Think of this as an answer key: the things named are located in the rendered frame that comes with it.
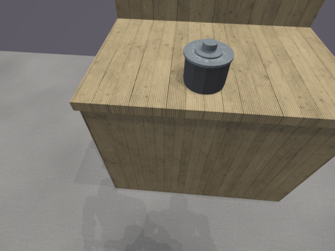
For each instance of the table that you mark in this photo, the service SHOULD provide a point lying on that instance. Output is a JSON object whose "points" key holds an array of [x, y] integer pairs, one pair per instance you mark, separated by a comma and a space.
{"points": [[270, 127]]}

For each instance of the pot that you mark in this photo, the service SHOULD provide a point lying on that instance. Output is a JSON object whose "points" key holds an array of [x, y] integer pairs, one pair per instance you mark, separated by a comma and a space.
{"points": [[203, 80]]}

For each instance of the lid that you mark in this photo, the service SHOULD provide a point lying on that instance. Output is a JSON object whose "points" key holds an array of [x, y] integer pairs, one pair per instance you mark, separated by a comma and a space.
{"points": [[196, 55]]}

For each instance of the knob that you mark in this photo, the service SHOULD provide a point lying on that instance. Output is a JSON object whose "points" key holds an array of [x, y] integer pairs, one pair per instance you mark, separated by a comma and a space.
{"points": [[210, 44]]}

